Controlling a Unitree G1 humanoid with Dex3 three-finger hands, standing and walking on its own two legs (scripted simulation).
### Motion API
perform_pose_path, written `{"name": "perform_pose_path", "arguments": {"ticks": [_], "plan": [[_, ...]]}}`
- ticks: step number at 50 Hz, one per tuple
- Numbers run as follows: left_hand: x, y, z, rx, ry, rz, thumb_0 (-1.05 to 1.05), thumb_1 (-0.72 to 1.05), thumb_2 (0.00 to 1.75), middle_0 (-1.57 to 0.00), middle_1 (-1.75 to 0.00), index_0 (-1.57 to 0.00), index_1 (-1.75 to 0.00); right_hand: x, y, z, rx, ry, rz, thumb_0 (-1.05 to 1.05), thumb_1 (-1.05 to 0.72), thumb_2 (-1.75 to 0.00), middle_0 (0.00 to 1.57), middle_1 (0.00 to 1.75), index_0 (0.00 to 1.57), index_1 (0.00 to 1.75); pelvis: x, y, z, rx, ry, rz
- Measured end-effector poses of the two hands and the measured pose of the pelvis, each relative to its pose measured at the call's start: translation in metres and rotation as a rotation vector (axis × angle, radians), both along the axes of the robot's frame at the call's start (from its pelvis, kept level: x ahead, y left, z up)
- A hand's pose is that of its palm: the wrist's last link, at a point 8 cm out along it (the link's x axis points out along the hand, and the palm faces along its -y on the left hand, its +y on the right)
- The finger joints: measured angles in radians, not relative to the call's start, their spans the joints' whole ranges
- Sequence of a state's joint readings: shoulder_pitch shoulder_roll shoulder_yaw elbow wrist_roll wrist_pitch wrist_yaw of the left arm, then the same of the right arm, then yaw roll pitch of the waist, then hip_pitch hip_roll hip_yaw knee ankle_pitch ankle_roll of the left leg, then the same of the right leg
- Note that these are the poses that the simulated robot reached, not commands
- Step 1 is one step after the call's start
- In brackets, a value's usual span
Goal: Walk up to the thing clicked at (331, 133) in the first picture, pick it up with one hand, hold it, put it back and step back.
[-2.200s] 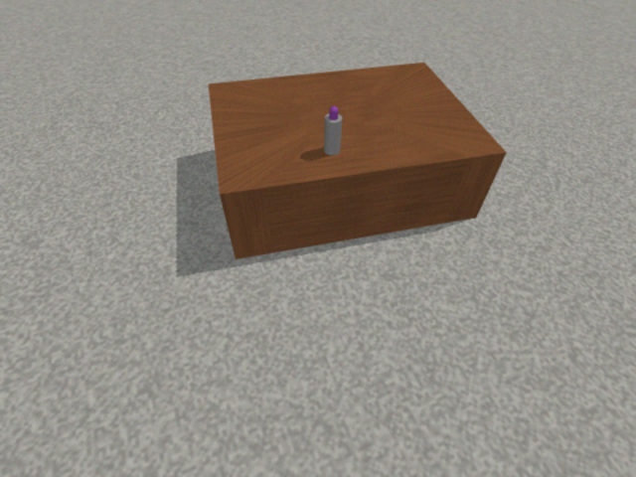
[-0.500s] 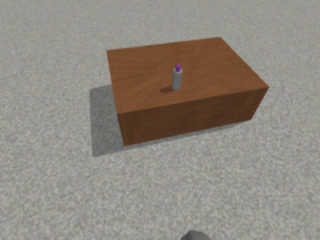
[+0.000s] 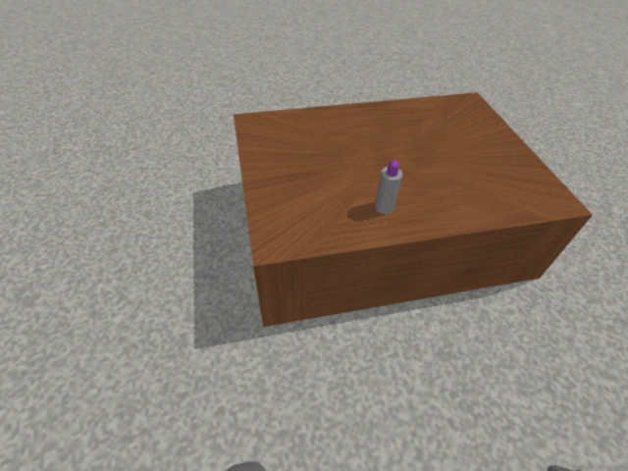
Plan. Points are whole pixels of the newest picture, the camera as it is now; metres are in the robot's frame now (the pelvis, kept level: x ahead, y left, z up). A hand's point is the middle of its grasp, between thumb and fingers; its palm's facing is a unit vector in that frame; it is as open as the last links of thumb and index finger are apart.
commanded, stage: walk up
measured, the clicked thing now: (389, 185) +0.94 -0.20 -0.30
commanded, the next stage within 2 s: none
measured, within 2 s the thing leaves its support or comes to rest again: neither
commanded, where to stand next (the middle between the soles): +0.31 +0.03 m, yaw -2 degrees
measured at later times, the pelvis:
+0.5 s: pelvis +0.17 +0.02 +0.01, yaw -2 degrees
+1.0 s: pelvis +0.22 +0.06 +0.00, yaw -3 degrees
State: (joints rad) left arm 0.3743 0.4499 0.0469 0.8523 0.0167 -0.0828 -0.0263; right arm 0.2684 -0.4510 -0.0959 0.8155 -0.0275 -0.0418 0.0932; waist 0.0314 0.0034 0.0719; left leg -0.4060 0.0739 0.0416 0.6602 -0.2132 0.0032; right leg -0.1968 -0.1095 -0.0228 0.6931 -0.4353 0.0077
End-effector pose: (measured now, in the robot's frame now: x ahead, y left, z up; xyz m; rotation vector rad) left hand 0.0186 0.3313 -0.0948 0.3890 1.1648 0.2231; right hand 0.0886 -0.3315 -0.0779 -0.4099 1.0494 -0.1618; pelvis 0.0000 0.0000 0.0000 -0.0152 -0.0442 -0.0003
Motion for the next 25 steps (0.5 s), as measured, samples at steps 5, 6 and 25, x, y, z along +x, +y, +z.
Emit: {"name": "perform_pose_path", "arguments": {"ticks": [5,6,25], "plan": [[0.052,0.02,-0.009,-0.009,0.027,-0.014,0.01,0.91,0.9,-0.21,-0.3,-0.21,-0.3,0.014,0.022,0.007,-0.011,-0.011,-0.057,0.0,-0.91,-0.9,0.2,0.3,0.21,0.3,0.034,0.019,0.002,0.008,-0.005,-0.016],[0.063,0.021,-0.008,-0.015,0.02,-0.022,0.01,0.91,0.9,-0.21,-0.3,-0.21,-0.3,0.015,0.027,0.009,-0.009,0.002,-0.066,0.0,-0.91,-0.9,0.2,0.3,0.21,0.3,0.041,0.021,0.005,0.01,-0.004,-0.017],[0.237,0.0,0.026,0.006,-0.137,-0.092,0.0,0.91,0.9,-0.21,-0.3,-0.21,-0.3,0.099,0.043,-0.034,0.085,0.145,-0.102,0.01,-0.91,-0.9,0.2,0.3,0.21,0.3,0.166,0.021,0.006,0.015,-0.015,-0.027]]}}
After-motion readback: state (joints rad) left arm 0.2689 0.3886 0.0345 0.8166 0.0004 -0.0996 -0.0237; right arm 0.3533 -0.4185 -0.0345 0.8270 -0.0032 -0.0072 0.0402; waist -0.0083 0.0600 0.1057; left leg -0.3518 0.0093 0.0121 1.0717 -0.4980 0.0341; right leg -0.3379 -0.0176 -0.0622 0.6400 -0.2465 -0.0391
